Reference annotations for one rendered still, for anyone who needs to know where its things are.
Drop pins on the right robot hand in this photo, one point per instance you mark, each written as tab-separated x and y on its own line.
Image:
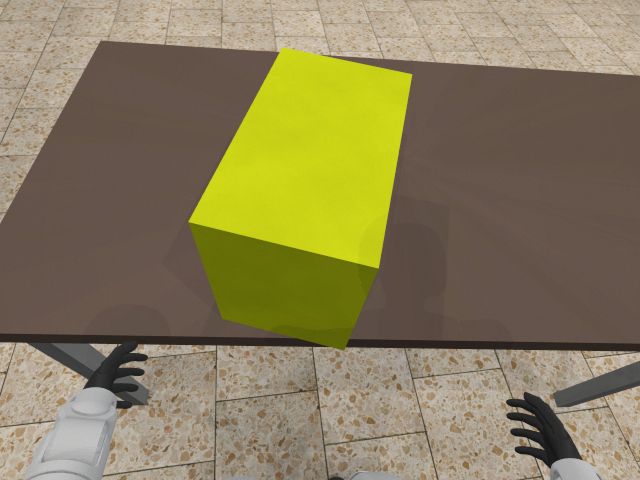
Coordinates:
552	436

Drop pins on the table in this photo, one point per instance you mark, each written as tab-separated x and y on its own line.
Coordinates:
514	219

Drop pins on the right robot forearm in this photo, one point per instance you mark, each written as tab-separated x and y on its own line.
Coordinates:
573	469

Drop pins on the left robot forearm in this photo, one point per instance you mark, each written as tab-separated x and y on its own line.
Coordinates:
78	446

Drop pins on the left robot hand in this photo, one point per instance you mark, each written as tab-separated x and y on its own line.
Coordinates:
105	375

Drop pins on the carton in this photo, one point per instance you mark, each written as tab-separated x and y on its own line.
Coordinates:
290	228

